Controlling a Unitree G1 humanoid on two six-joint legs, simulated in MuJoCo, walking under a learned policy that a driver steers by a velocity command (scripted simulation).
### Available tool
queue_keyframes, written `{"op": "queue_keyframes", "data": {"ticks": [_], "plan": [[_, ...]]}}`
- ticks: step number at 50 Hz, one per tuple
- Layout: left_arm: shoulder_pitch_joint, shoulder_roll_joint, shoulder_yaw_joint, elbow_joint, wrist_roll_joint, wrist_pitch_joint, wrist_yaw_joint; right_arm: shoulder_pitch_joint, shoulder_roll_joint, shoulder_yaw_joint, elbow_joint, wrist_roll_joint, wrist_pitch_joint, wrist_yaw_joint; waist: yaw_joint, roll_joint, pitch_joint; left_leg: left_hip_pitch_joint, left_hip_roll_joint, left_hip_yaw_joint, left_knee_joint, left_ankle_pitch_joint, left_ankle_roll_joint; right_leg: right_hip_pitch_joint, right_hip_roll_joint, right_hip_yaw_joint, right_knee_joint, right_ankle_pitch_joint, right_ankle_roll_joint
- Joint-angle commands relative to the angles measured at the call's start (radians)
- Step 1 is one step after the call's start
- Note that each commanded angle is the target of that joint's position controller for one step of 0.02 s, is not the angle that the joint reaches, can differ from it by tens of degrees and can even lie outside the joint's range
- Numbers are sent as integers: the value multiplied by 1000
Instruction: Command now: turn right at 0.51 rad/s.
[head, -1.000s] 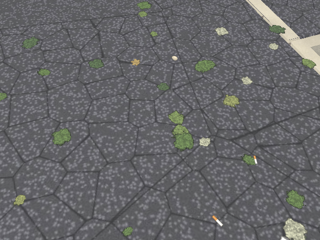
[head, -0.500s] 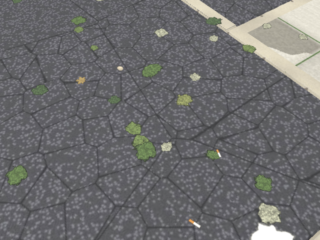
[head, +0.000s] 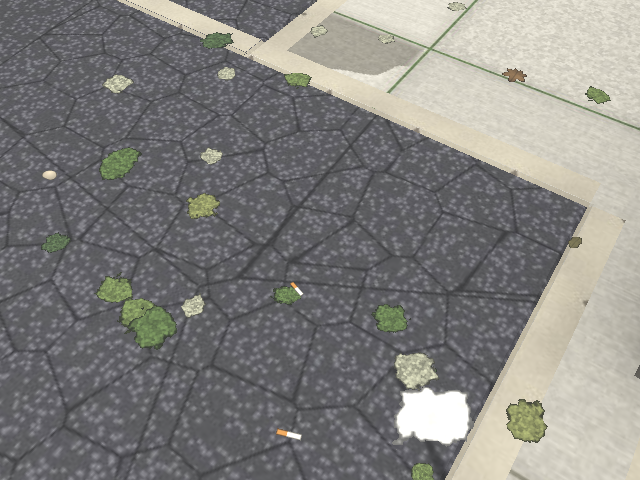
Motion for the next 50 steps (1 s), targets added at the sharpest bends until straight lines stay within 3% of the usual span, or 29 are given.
{"op": "queue_keyframes", "data": {"ticks": [1, 2, 3, 4, 5, 6, 8, 10, 13, 19, 22, 23, 24, 25, 27, 31, 32, 34, 35, 37, 38, 40, 43, 45, 46, 47, 48, 49, 50], "plan": [[-4, 62, 7, -83, -2, -22, 6, 28, -200, -55, -32, 7, -3, 8, -7, 205, -114, 112, 221, -144, -18, 580, 154, 49, 36, -65, -186, 42, -39], [36, 58, 5, -71, 8, -32, 14, 13, -196, -54, -29, 17, 2, 10, 29, 173, -120, 64, 205, -117, 42, 516, 118, 139, 43, -64, -343, 172, -55], [67, 91, 10, -63, 25, -47, 26, 42, -176, -49, -19, 19, 6, 12, 47, 76, -140, -38, 176, -76, 147, 374, 58, 272, 0, 28, -480, 305, -71], [80, 188, 21, -79, 36, -65, 36, 91, -75, -22, -51, 3, 15, 19, 12, -212, -178, -265, 74, 0, 391, -198, -15, 431, -303, 385, -512, 586, -123], [119, 240, 35, -72, 6, -71, 41, 2, -72, -14, -86, 10, 34, 5, 72, -253, -162, -312, -30, -93, 489, -366, -29, 307, -417, 456, -455, 882, -291], [114, 174, 18, -60, 1, -73, 42, -16, -111, -22, -73, 17, 46, 2, 64, -133, -135, -309, -4, -152, 551, -327, -29, 306, -362, 371, -448, 884, -313], [-12, 96, -14, -69, 10, -69, 54, 10, -118, -26, -33, 28, 43, 11, 4, -116, -67, -292, 5, -173, 516, -197, -31, 257, -242, 240, -474, 774, -245], [-19, 86, -22, -62, 4, -73, 67, 59, -135, -32, 2, 9, 43, 17, -3, -132, -94, -253, -14, -156, 522, -129, -42, 279, -197, 183, -466, 860, -229], [0, 80, -32, -39, 7, -83, 68, 62, -102, -22, 19, 18, 50, 21, 2, -94, -109, -209, -24, -160, 447, -108, -51, 281, -199, 174, -479, 783, -227], [12, 86, -40, 11, 19, -84, 67, 34, -74, -9, 41, 18, 53, 3, 26, -115, -65, -101, -47, -154, 197, -134, -32, 202, -201, 226, -493, 539, -238], [-16, 76, -47, 32, 13, -85, 71, 73, -54, 0, 72, 21, 39, -9, -5, -86, -74, 12, -58, -146, 1, -26, -13, 160, -188, 245, -466, 477, -213], [-24, 68, -50, 40, 6, -86, 74, 94, -46, 6, 86, 15, 28, -11, -26, -56, -78, 101, -40, -162, -125, 121, -6, 117, -174, 242, -457, 437, -179], [-5, 43, -59, 48, 6, -92, 74, 105, -72, 5, 96, 3, 13, -14, -19, -15, -97, 186, 29, -243, -160, 204, 2, 69, -148, 239, -446, 379, -136], [52, 37, -56, 62, 3, -92, 70, 64, -131, -1, 90, 3, 0, -12, 42, 61, -76, 150, 98, -319, -146, 278, 27, 65, -71, 180, -454, 291, -112], [44, 52, -53, 110, 10, -82, 71, 15, -85, 10, 104, 17, -12, 7, 31, 101, -35, -10, 78, -298, -162, 176, 35, 214, -44, 149, -478, 303, -99], [57, 54, -48, 166, 7, -88, 71, 49, -71, 17, 154, 21, -20, -3, 17, 76, -40, 29, 41, -264, -178, 161, 19, 217, -67, 157, -472, 365, -102], [69, 45, -51, 184, 6, -89, 73, 63, -70, 17, 167, 19, -19, -3, 13, 61, -61, 47, 32, -260, -182, 57, 27, 212, -54, 147, -473, 279, -103], [72, 59, -42, 197, 12, -82, 72, 80, -108, 0, 176, 13, -8, -1, 2, 67, -23, 18, 22, -294, -189, -298, 71, 116, 4, 106, -400, -14, -121], [55, 58, -40, 190, 19, -78, 67, 97, -120, -5, 179, 12, -2, 1, -10, 80, 27, 1, 53, -354, -225, -446, 102, 24, 21, 95, -353, -105, -127], [18, 9, -49, 168, 30, -86, 53, 151, -147, -20, 204, 13, -1, 2, -27, 164, 88, 16, 191, -535, -345, -579, 184, -84, 44, -7, -182, -19, -115], [3, 12, -49, 157, 35, -95, 48, 152, -139, -22, 209, 12, -6, 2, -28, 158, 100, 1, 244, -589, -386, -544, 214, -105, 7, -10, -104, 38, -110], [16, 37, -41, 152, 27, -113, 37, 121, -138, -27, 201, 5, -23, 7, -4, 118, 64, 42, 247, -568, -398, -422, 219, -137, -24, 10, -38, 3, -109], [69, 22, -40, 166, 18, -134, 29, 59, -135, -32, 197, 18, -39, 16, 39, 125, 48, -42, 156, -403, -348, -298, 172, 43, -5, -42, -200, 59, -116], [211, 12, -35, 226, 16, -139, 37, 33, -128, -35, 194, 21, -38, 19, 96, 84, 33, -197, 83, -311, -223, -310, 148, 304, 51, -94, -359, 162, -115], [302, 42, -24, 254, 22, -146, 46, 18, -99, -28, 183, 14, -43, 21, 127, 6, 19, -310, 38, -257, -82, -296, 127, 439, -2, 4, -421, 97, -123], [417, 124, -7, 267, 33, -155, 58, -13, -4, 0, 143, 17, -51, 31, 167, -237, -33, -456, -80, -118, 263, -257, 77, 536, -265, 421, -622, -230, -182], [458, 178, 5, 290, 28, -152, 56, -42, -38, -8, 115, 5, -55, 35, 156, -256, 21, -572, -123, -141, 456, -290, 88, 461, -398, 689, -723, -383, -270], [354, 134, -5, 262, 28, -151, 56, -61, -77, -17, 113, -2, -58, 40, 96, -112, 92, -596, -51, -209, 554, -191, 102, 385, -384, 625, -704, -352, -279], [277, 100, -14, 234, 23, -160, 53, -41, -67, -15, 130, 5, -66, 52, 56, -63, 90, -572, -22, -218, 562, -92, 101, 348, -330, 526, -698, -244, -253]]}}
